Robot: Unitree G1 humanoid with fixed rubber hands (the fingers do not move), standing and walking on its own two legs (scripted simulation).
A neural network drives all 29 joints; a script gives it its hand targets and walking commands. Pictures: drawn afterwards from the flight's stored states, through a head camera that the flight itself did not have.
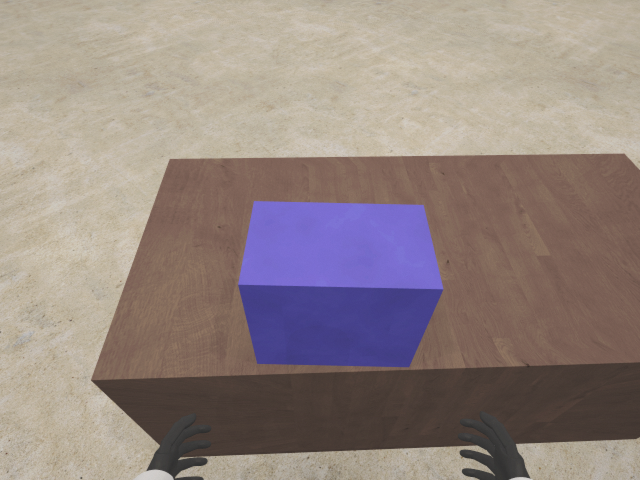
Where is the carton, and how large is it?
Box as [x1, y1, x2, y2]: [238, 201, 442, 366]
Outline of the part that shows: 254,201 238,285 257,363 408,366 442,291 442,285 423,205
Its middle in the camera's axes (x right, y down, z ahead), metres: +0.03 +0.09 +0.68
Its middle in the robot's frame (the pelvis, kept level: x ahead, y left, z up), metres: +0.45 +0.00 -0.09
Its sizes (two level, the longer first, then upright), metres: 0.280 0.167 0.253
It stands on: a pedestal, 0.56 m high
